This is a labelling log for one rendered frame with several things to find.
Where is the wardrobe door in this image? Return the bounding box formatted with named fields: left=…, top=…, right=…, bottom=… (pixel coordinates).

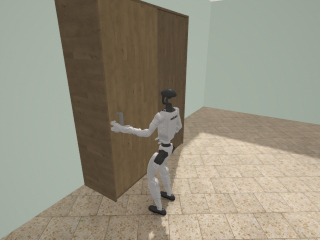
left=157, top=10, right=186, bottom=153
left=97, top=0, right=158, bottom=197

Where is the right robot upper arm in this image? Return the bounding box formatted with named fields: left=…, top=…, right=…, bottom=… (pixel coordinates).
left=174, top=107, right=182, bottom=131

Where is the left robot upper arm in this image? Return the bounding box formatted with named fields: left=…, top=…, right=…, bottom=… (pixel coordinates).
left=144, top=112, right=167, bottom=137

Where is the left robot hand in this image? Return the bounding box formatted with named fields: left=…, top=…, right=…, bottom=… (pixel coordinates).
left=110, top=120, right=131, bottom=133

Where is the right robot shin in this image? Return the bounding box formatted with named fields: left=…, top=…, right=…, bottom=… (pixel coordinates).
left=159, top=167, right=172, bottom=196

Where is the robot left forearm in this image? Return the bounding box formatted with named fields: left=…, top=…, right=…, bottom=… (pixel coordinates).
left=120, top=126, right=149, bottom=137

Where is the right robot foot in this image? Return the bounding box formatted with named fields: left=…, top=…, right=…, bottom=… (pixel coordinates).
left=160, top=191, right=175, bottom=201

